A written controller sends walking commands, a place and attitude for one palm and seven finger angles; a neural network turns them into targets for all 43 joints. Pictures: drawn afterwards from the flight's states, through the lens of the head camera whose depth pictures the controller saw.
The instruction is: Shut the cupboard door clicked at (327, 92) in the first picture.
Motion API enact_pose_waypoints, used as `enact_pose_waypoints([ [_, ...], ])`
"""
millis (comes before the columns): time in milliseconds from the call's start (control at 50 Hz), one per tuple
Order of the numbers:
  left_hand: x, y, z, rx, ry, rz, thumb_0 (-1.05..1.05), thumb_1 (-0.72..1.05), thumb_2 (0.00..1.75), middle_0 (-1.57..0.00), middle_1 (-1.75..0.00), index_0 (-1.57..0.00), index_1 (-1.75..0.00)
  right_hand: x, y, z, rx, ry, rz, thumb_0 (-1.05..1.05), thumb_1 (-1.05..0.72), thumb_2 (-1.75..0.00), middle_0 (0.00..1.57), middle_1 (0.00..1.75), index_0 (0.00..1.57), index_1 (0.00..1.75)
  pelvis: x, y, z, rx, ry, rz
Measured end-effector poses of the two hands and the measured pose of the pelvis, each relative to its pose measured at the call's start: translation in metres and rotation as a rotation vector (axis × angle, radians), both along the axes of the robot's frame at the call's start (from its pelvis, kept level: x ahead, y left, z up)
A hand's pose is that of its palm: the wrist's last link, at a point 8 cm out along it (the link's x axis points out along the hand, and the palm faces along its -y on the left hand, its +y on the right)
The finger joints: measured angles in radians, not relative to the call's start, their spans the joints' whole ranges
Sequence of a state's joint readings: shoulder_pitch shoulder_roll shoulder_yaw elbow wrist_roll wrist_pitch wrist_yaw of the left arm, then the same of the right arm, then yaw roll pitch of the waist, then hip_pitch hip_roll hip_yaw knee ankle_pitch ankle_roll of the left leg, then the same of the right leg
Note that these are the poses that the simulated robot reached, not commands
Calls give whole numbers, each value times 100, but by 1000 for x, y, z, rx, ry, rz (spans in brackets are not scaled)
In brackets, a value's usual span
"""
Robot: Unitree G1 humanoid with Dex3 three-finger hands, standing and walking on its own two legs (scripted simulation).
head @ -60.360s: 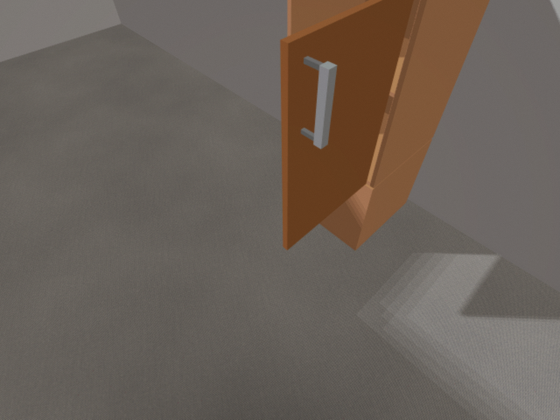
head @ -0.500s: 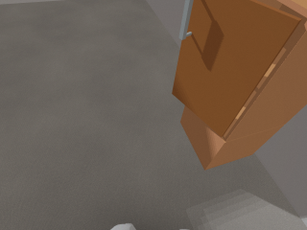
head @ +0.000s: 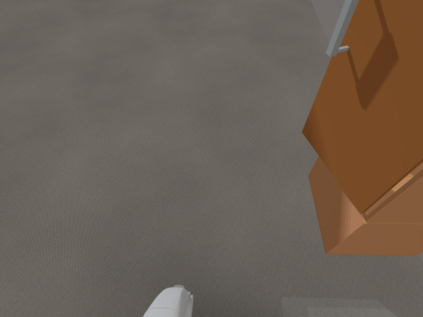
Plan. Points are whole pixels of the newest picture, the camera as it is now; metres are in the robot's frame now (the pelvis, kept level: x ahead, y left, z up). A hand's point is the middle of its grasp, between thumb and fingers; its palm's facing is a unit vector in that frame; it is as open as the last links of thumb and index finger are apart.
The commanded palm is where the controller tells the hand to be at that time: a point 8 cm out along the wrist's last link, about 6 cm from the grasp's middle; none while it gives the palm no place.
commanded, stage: walk to a spot facing it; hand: left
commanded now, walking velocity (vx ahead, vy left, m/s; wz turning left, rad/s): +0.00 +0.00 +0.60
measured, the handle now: (349, 23) +0.76 -0.33 +0.13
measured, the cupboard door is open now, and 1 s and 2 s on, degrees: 20 20 20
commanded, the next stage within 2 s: turn to face it in 1.62 s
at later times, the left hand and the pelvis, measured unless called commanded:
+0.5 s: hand out of the picture +0.04 +0.24 -0.16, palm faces +0.34 -0.90 -0.27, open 7.4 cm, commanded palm none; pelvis +0.03 +0.01 -0.01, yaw +20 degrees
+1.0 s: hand out of the picture +0.03 +0.30 -0.19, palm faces +0.62 -0.76 -0.21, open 7.4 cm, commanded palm none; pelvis +0.13 +0.12 -0.02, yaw +37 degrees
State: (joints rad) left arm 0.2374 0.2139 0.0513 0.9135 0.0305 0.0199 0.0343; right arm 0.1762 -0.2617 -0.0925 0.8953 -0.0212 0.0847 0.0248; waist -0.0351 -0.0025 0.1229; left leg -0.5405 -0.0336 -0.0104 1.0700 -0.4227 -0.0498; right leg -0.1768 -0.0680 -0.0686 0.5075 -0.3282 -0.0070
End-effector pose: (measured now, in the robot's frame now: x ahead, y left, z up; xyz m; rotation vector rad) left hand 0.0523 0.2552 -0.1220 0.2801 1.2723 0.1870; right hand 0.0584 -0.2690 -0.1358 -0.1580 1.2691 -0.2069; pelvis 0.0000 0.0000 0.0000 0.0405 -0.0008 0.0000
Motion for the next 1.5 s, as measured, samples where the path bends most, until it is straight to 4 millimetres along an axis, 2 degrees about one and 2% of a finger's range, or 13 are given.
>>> enact_pose_waypoints([
  [120,-41,0,-14,-48,19,137,1,90,90,-20,-30,-21,-30,51,29,-4,15,1,154,1,-91,-90,20,29,20,30,4,7,-6,-2,-4,107],
  [240,-79,20,-41,-79,74,262,1,90,90,-21,-30,-21,-30,108,70,-3,-9,-115,296,1,-91,-90,20,30,20,30,7,26,-22,-16,1,181],
  [360,-65,33,-28,-63,16,322,1,91,90,-20,-30,-20,-30,123,87,9,-16,-129,370,0,-91,-90,20,30,20,30,10,25,-10,-41,1,251],
  [500,-32,30,-10,-17,-143,338,1,91,90,-20,-30,-20,-30,133,75,-6,13,-75,412,0,-90,-90,20,30,20,30,30,12,-14,-48,8,343],
  [640,-54,9,-5,-31,-86,458,1,91,90,-20,-30,-20,-30,162,78,-2,14,-12,469,1,-91,-90,20,30,20,30,57,20,-4,-36,9,440],
  [780,-81,1,-17,-112,11,604,1,90,90,-20,-30,-21,-30,214,136,5,21,6,608,1,-91,-90,20,30,20,30,86,51,-2,-29,7,563],
  [900,-101,26,-49,-165,104,701,1,90,90,-20,-30,-21,-30,269,209,-7,10,-108,726,1,-91,-90,20,30,20,30,106,95,-28,-40,-9,623],
  [980,-72,65,-42,-135,58,713,1,91,90,-20,-30,-20,-30,279,232,0,-3,-110,738,0,-91,-90,20,30,20,30,122,115,-19,-36,-8,646],
  [1120,19,133,-8,-58,-150,697,1,91,90,-20,-30,-20,-30,283,253,5,18,-6,735,0,-91,-90,20,30,20,30,167,146,0,-34,1,699],
  [1220,89,166,5,-29,-240,672,1,91,90,-20,-30,-20,-30,295,260,-2,34,84,711,0,-91,-90,20,30,20,30,211,165,1,-23,4,726],
  [1320,156,190,2,5,-291,652,1,91,90,-20,-30,-20,-30,328,261,-22,32,173,690,1,-91,-90,20,30,20,30,268,183,-13,-10,6,752],
  [1400,173,187,0,9,-287,719,1,91,90,-20,-30,-20,-30,375,276,-23,7,205,737,1,-91,-90,20,30,20,30,298,196,-11,-26,-11,805],
  [1500,158,168,-2,-22,-188,884,0,93,90,-20,-30,-21,-30,453,327,-7,-1,135,832,1,-91,-90,20,30,20,30,332,219,1,-34,2,887],
])
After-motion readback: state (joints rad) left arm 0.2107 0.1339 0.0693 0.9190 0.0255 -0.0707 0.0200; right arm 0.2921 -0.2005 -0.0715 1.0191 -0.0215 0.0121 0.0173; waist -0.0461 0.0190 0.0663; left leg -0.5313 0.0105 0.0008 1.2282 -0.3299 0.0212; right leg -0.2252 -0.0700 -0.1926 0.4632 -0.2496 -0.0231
